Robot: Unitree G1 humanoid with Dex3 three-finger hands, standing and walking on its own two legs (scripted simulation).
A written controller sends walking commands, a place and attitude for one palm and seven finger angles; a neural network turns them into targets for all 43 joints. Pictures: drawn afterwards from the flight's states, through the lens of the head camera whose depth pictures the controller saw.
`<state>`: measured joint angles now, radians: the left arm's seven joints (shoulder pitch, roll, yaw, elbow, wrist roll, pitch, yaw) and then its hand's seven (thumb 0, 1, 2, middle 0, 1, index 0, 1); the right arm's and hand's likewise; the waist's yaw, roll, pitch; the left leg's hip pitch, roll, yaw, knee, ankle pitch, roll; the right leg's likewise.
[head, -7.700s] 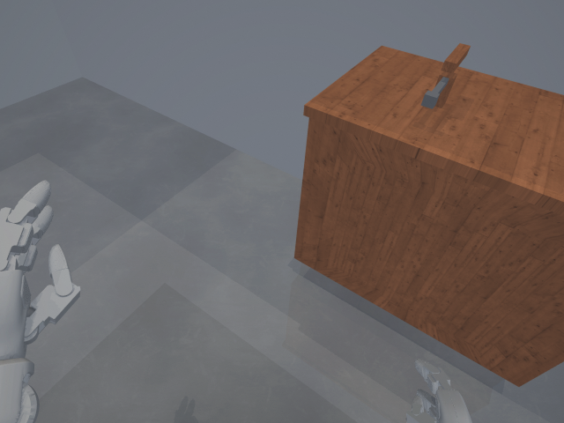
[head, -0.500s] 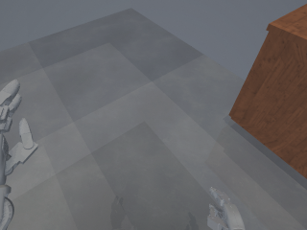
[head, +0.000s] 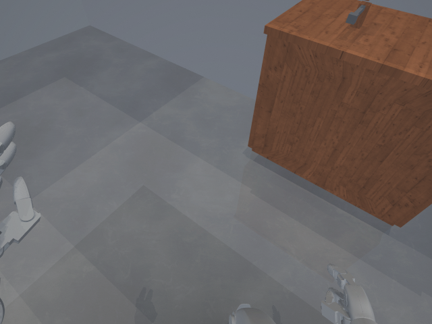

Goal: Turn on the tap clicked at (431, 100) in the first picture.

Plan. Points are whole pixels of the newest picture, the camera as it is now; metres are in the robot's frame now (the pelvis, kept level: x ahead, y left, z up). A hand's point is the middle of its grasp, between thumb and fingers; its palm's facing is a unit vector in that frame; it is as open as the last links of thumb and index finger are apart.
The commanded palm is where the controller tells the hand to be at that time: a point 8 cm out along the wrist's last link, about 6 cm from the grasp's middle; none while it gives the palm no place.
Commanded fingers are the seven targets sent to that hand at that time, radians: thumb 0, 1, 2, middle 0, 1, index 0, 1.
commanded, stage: turn to face it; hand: left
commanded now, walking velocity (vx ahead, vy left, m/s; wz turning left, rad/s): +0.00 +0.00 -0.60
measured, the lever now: (352, 18) +1.06 -0.37 +0.11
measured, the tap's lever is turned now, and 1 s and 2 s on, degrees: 0 0 0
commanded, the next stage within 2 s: take the last steps up to it in 1.44 s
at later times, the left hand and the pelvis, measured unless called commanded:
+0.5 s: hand (151, 220) +0.21 +0.10 +0.19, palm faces +0.05 -0.83 -0.55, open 7.4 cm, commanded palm +0.17 +0.17 +0.19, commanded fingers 0.00 0.90 0.90 -0.20 -0.30 -0.20 -0.30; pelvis -0.07 -0.05 +0.00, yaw -18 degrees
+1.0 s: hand (274, 269) +0.17 -0.04 +0.18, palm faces -0.21 -0.82 -0.54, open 7.4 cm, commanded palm +0.14 +0.05 +0.19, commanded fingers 0.00 0.90 0.90 -0.20 -0.30 -0.20 -0.30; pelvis -0.15 -0.08 +0.00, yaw -36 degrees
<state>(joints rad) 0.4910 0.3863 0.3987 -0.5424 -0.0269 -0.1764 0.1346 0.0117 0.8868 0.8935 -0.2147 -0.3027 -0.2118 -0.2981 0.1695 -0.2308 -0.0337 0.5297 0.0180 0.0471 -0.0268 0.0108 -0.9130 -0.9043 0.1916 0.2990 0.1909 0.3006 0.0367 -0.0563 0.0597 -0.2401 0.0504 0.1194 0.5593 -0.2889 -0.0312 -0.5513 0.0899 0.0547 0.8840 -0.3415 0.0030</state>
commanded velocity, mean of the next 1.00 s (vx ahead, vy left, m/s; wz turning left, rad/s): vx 0.00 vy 0.00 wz -0.59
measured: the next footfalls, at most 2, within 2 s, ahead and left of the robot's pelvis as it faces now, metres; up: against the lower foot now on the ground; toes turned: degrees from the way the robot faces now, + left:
right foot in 0.18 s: +0.04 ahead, -0.16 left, +0.00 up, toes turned -13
left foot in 0.56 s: +0.00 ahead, +0.07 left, +0.00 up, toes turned -15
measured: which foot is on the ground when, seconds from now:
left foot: down 0.00-0.20, up 0.22-0.54, down 0.56-0.88, up 0.90-1.00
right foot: up 0.00-0.16, down 0.18-0.58, up 0.60-0.84, down 0.86-1.00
